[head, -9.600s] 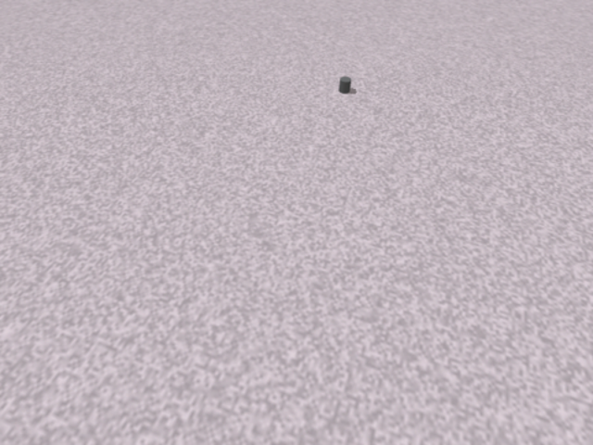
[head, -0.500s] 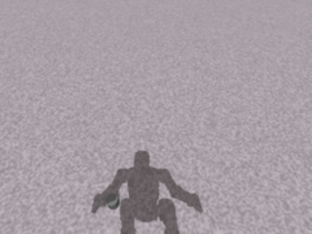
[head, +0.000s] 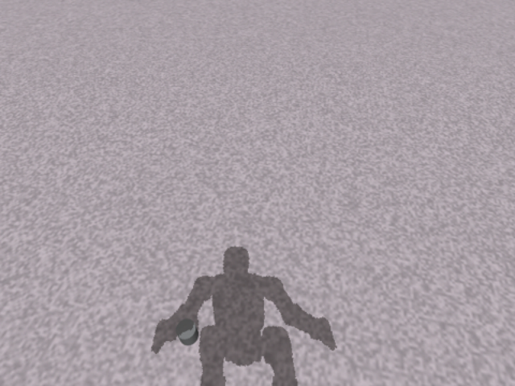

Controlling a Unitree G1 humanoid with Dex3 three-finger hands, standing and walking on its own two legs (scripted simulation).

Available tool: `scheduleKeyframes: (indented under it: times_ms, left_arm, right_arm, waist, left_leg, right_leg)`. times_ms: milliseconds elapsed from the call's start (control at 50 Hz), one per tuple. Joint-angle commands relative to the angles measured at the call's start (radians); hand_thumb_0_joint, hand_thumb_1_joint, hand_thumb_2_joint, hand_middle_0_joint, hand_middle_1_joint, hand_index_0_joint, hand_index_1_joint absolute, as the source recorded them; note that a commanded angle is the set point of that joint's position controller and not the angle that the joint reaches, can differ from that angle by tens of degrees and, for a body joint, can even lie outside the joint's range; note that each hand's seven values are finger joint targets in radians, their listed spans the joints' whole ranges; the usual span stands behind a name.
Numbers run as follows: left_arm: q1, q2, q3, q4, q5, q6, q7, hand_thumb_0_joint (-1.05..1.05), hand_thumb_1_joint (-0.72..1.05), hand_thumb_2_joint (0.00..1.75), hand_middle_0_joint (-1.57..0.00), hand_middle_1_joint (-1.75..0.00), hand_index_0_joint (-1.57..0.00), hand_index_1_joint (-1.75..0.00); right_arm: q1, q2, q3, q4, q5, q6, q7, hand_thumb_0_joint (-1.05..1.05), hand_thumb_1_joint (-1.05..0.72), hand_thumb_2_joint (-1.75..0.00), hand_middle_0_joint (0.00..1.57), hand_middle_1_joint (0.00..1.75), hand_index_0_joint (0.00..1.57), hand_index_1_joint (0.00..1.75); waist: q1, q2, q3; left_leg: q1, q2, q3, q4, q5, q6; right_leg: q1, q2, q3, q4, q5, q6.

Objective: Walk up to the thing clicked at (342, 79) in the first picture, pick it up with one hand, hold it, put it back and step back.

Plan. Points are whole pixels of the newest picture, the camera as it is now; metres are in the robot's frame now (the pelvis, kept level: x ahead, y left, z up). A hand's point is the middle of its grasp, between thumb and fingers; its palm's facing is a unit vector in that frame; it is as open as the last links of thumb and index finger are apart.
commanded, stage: stand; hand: left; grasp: from above
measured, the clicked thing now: (187, 332) +0.42 +0.25 -0.74
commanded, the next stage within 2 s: rise first in 1.10 s
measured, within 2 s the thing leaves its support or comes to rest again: neither
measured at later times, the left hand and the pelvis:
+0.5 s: hand out of the picture +0.07 +0.26 -0.16, palm faces +0.00 -0.94 -0.35, open 7.3 cm; pelvis +0.00 +0.00 +0.00, yaw +0 degrees
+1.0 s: hand out of the picture +0.07 +0.26 -0.16, palm faces -0.01 -0.94 -0.34, open 7.3 cm; pelvis +0.01 +0.00 +0.00, yaw -1 degrees
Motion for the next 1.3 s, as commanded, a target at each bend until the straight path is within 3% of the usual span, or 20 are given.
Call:
scheduleKeyframes:
  times_ms: [0,100,160,240,580,740,940,1060,1160,1180,1200,1220,1240,1260,1280]
  left_arm:
    - [-0.030,0.220,0.039,-0.058,0.000,-0.021,0.011,0.00,0.90,0.90,-0.20,-0.30,-0.20,-0.30]
    - [-0.028,0.218,0.037,-0.059,-0.001,-0.026,0.012,0.00,0.90,0.90,-0.20,-0.30,-0.20,-0.30]
    - [-0.030,0.218,0.038,-0.061,0.001,-0.022,0.011,0.00,0.90,0.90,-0.20,-0.30,-0.20,-0.30]
    - [-0.029,0.219,0.039,-0.062,0.002,-0.022,0.013,0.00,0.90,0.90,-0.20,-0.30,-0.20,-0.30]
    - [-0.027,0.219,0.040,-0.064,0.002,-0.021,0.010,0.00,0.90,0.90,-0.20,-0.30,-0.20,-0.30]
    - [-0.024,0.218,0.040,-0.065,0.000,-0.023,0.011,0.00,0.90,0.90,-0.20,-0.30,-0.20,-0.30]
    - [-0.021,0.215,0.037,-0.064,0.001,-0.021,0.011,0.00,0.90,0.90,-0.20,-0.30,-0.20,-0.30]
    - [-0.019,0.212,0.035,-0.066,0.001,-0.025,0.013,0.00,0.90,0.90,-0.20,-0.30,-0.20,-0.30]
    - [-0.020,0.214,0.036,-0.067,0.001,-0.026,0.014,0.00,0.90,0.90,-0.20,-0.30,-0.20,-0.30]
    - [-0.020,0.216,0.036,-0.065,0.001,-0.025,0.014,0.00,0.82,0.95,-0.16,-0.38,-0.16,-0.38]
    - [-0.371,0.051,0.041,-0.416,-0.056,-0.114,0.024,0.00,0.74,1.03,-0.17,-0.46,-0.13,-0.46]
    - [-0.477,0.107,0.061,-0.392,-0.050,-0.112,0.032,0.00,0.66,0.98,-0.18,-0.54,-0.14,-0.54]
    - [-0.296,0.190,0.112,-0.211,-0.028,-0.072,0.036,0.00,0.58,0.95,-0.15,-0.62,-0.15,-0.62]
    - [-0.245,0.207,0.136,-0.118,-0.010,-0.048,0.026,0.00,0.50,0.94,-0.12,-0.70,-0.12,-0.70]
    - [-0.298,0.223,0.140,-0.128,0.005,-0.041,0.016,0.00,0.42,0.94,-0.10,-0.78,-0.12,-0.78]
  right_arm:
    - [-0.025,-0.215,-0.038,-0.057,0.001,-0.027,-0.013,0.00,-0.90,-0.90,0.20,0.30,0.20,0.30]
    - [-0.029,-0.216,-0.038,-0.057,0.004,-0.026,-0.012,0.00,-0.90,-0.90,0.20,0.30,0.20,0.30]
    - [-0.022,-0.217,-0.036,-0.056,0.002,-0.025,-0.014,0.00,-0.90,-0.90,0.20,0.30,0.20,0.30]
    - [-0.024,-0.214,-0.037,-0.060,0.003,-0.026,-0.014,0.00,-0.90,-0.90,0.20,0.30,0.20,0.30]
    - [-0.017,-0.216,-0.039,-0.062,0.001,-0.026,-0.014,0.00,-0.90,-0.90,0.20,0.30,0.20,0.30]
    - [-0.017,-0.217,-0.039,-0.064,0.001,-0.027,-0.015,0.00,-0.90,-0.90,0.20,0.30,0.20,0.30]
    - [-0.012,-0.216,-0.037,-0.062,0.002,-0.026,-0.015,0.00,-0.90,-0.90,0.20,0.30,0.20,0.30]
    - [-0.017,-0.217,-0.039,-0.068,0.003,-0.027,-0.015,0.00,-0.90,-0.90,0.20,0.30,0.20,0.30]
    - [-0.016,-0.216,-0.040,-0.070,0.002,-0.024,-0.015,0.00,-0.90,-0.90,0.20,0.30,0.20,0.30]
    - [-0.021,-0.213,-0.041,-0.071,0.003,-0.024,-0.014,0.00,-0.93,-0.91,0.20,0.30,0.20,0.30]
    - [-0.022,-0.047,-0.010,-0.340,0.069,-0.070,-0.036,0.00,-1.01,-0.93,0.20,0.30,0.20,0.30]
    - [0.030,-0.076,-0.017,-0.277,0.066,-0.066,-0.047,0.00,-0.94,-0.91,0.20,0.30,0.20,0.30]
    - [0.076,-0.107,-0.036,-0.281,0.071,-0.053,-0.059,0.00,-0.93,-0.91,0.20,0.30,0.20,0.30]
    - [0.086,-0.108,-0.047,-0.290,0.063,-0.045,-0.058,0.00,-0.89,-0.90,0.20,0.30,0.20,0.30]
    - [0.086,-0.102,-0.052,-0.320,0.061,-0.048,-0.059,0.00,-0.91,-0.90,0.20,0.30,0.20,0.30]
  waist:
    - [-0.003,0.007,-0.089]
    - [0.000,-0.006,-0.090]
    - [-0.002,0.010,-0.071]
    - [-0.001,-0.003,-0.091]
    - [-0.003,0.000,-0.071]
    - [0.000,0.003,-0.092]
    - [-0.001,0.003,-0.075]
    - [-0.002,-0.001,-0.094]
    - [-0.001,-0.002,-0.085]
    - [-0.003,-0.002,-0.081]
    - [-0.135,0.028,-0.018]
    - [-0.107,0.011,-0.058]
    - [-0.078,-0.031,-0.052]
    - [-0.066,-0.070,-0.071]
    - [-0.057,-0.079,-0.082]
  left_leg:
    - [-0.022,0.097,-0.052,-0.044,0.192,0.046]
    - [0.001,0.097,-0.051,-0.032,0.238,0.046]
    - [-0.026,0.094,-0.048,-0.044,0.184,0.044]
    - [-0.013,0.098,-0.051,-0.039,0.217,0.046]
    - [-0.015,0.094,-0.048,-0.051,0.164,0.046]
    - [-0.005,0.097,-0.042,-0.032,0.214,0.050]
    - [-0.015,0.097,-0.044,-0.042,0.201,0.046]
    - [0.005,0.100,-0.038,-0.025,0.253,0.051]
    - [0.006,0.101,-0.040,-0.027,0.228,0.052]
    - [0.007,0.098,-0.041,-0.028,0.222,0.051]
    - [-0.071,-0.042,0.111,0.028,0.044,0.042]
    - [-0.074,-0.044,0.099,0.035,0.014,0.043]
    - [-0.097,-0.038,0.098,0.049,0.011,0.044]
    - [-0.133,-0.042,0.094,0.088,0.021,0.048]
    - [-0.165,-0.039,0.089,0.123,0.027,0.050]
  right_leg:
    - [0.056,-0.103,0.083,-0.038,0.134,-0.036]
    - [0.050,-0.101,0.079,-0.040,0.168,-0.032]
    - [0.049,-0.100,0.083,-0.047,0.126,-0.034]
    - [0.060,-0.101,0.079,-0.037,0.157,-0.034]
    - [0.034,-0.098,0.085,-0.046,0.102,-0.038]
    - [0.059,-0.104,0.091,-0.038,0.168,-0.039]
    - [0.056,-0.099,0.085,-0.041,0.148,-0.036]
    - [0.061,-0.103,0.082,-0.037,0.207,-0.033]
    - [0.053,-0.101,0.083,-0.042,0.181,-0.034]
    - [0.045,-0.099,0.081,-0.045,0.172,-0.035]
    - [-0.204,0.026,0.045,0.015,0.125,-0.024]
    - [-0.167,0.027,0.030,0.030,0.086,-0.024]
    - [-0.155,0.035,0.019,0.036,0.061,-0.027]
    - [-0.169,0.039,0.015,0.061,0.055,-0.029]
    - [-0.195,0.043,0.013,0.095,0.057,-0.029]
